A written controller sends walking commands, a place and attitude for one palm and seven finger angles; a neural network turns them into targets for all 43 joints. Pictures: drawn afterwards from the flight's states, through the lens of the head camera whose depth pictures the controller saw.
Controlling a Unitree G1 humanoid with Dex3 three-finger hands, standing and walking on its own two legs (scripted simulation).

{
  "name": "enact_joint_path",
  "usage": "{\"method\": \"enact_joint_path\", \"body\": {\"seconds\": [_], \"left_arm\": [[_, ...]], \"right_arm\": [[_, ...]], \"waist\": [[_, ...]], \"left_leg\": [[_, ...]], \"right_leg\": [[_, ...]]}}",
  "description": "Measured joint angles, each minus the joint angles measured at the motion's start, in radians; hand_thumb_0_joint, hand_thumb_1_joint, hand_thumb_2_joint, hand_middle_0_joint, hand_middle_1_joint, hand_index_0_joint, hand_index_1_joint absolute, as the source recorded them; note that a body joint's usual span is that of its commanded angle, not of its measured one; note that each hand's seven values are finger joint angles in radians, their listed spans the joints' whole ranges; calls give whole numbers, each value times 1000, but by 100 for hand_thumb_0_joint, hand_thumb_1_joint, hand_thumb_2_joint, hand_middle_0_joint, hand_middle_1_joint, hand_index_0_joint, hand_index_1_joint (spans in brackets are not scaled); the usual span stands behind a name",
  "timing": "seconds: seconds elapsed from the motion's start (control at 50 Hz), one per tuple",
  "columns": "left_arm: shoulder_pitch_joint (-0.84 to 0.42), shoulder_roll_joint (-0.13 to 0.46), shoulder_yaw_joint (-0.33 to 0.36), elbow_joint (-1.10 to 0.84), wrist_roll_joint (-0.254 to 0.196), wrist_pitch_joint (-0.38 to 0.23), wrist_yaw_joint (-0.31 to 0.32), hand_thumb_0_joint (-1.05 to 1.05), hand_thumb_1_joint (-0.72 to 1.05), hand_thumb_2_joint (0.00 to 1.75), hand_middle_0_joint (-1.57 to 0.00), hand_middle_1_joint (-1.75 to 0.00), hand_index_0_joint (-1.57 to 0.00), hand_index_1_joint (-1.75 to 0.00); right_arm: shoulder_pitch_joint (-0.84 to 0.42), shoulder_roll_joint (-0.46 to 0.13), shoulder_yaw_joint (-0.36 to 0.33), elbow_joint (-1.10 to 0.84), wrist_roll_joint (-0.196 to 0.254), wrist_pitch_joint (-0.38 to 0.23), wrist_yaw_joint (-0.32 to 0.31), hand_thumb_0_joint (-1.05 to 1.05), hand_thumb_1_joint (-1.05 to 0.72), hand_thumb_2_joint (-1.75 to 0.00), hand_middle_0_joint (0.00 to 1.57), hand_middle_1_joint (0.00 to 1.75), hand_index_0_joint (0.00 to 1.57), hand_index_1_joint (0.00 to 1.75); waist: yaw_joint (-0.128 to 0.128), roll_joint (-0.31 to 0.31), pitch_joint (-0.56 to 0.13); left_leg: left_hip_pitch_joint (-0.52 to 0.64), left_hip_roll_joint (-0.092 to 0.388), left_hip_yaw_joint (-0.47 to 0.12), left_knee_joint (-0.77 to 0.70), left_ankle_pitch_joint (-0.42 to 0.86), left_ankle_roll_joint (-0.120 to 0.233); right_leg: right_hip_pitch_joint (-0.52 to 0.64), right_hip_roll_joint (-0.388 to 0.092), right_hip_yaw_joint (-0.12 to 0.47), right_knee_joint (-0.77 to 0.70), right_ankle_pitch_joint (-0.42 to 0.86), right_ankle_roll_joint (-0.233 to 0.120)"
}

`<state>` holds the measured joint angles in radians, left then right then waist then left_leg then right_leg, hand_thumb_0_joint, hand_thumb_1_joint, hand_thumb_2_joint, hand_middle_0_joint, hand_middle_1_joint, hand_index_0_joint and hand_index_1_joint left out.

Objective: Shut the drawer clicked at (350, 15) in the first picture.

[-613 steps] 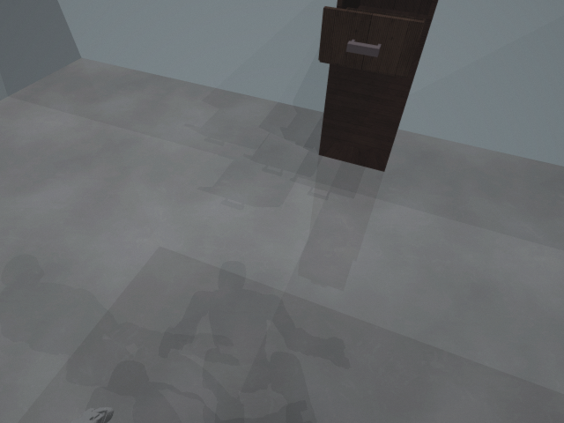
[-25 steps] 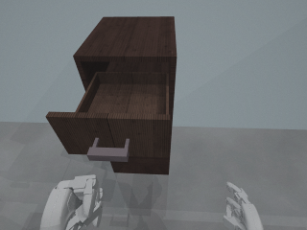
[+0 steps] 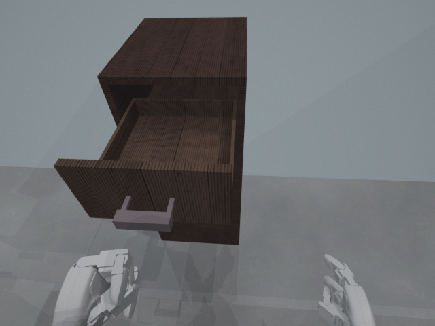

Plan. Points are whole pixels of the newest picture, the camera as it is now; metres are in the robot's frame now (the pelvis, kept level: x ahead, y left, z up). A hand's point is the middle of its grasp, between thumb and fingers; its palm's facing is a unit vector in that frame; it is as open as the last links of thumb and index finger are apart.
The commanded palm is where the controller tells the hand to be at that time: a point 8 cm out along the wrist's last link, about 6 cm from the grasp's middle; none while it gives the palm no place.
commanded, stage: bring the fist close to the handle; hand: left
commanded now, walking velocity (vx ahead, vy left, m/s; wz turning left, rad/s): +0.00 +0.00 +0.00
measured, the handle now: (146, 210) +0.33 +0.17 +0.04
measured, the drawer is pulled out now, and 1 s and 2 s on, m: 0.29 0.29 0.25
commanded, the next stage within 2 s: push the drawer shut in 1.18 s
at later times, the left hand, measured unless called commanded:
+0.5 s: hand (142, 276) +0.19 +0.14 +0.06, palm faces -0.03 -1.00 -0.01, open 3.3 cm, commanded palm +0.17 +0.19 +0.06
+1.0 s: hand (151, 261) +0.23 +0.14 +0.04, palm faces -0.02 -1.00 -0.01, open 3.3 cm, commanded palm +0.20 +0.19 +0.04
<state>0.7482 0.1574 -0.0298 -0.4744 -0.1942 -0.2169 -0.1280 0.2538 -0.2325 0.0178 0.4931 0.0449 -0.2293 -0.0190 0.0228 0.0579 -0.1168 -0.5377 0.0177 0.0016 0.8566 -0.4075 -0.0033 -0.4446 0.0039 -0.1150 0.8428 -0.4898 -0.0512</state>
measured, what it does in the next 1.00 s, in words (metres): stands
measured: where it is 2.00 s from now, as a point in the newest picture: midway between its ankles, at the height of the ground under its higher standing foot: outside the picture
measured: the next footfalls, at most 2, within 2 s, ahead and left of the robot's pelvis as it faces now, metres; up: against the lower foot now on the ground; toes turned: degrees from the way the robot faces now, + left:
none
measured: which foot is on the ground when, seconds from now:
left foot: down 0.00-1.00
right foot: down 0.00-1.00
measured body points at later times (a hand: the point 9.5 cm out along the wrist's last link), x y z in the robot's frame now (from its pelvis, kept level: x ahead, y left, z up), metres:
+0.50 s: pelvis -0.01 +0.01 -0.01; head +0.03 +0.00 +0.43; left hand +0.19 +0.19 +0.07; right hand +0.17 -0.23 -0.09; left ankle +0.02 +0.12 -0.70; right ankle -0.03 -0.08 -0.70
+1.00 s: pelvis -0.01 +0.02 -0.03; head +0.04 +0.01 +0.42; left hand +0.22 +0.19 +0.04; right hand +0.16 -0.22 -0.11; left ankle +0.02 +0.12 -0.70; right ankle -0.03 -0.08 -0.70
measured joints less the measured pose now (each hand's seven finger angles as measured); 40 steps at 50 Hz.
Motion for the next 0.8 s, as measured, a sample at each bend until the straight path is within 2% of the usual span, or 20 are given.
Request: {"method": "enact_joint_path", "body": {"seconds": [0.36,0.48,0.8], "left_arm": [[-113,-3,22,169,-3,-86,0,1,90,90,-140,-160,-140,-160],[-174,-5,11,220,8,-110,17,1,90,90,-140,-160,-140,-160],[-326,-19,-13,340,47,-127,89,1,90,90,-140,-160,-140,-160]], "right_arm": [[7,-5,-9,12,-11,38,2,2,-90,-90,20,30,20,30],[5,-9,-7,10,-18,45,5,2,-90,-90,20,30,20,30],[-1,-3,5,-10,-35,90,23,1,-90,-90,20,30,20,30]], "waist": [[-25,-17,0],[-33,-17,2],[-49,-24,-16]], "left_leg": [[-81,2,7,50,-17,2],[-133,2,8,89,-27,7],[-259,5,19,184,-59,19]], "right_leg": [[-85,-1,7,55,-17,1],[-136,-3,9,91,-25,4],[-263,-6,19,184,-52,13]]}}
